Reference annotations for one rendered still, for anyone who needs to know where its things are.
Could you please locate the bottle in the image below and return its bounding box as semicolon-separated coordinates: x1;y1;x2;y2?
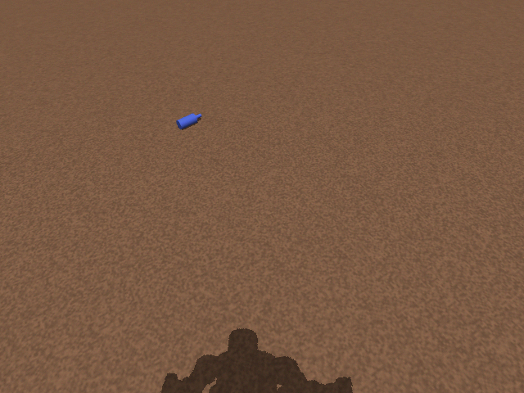
176;113;201;129

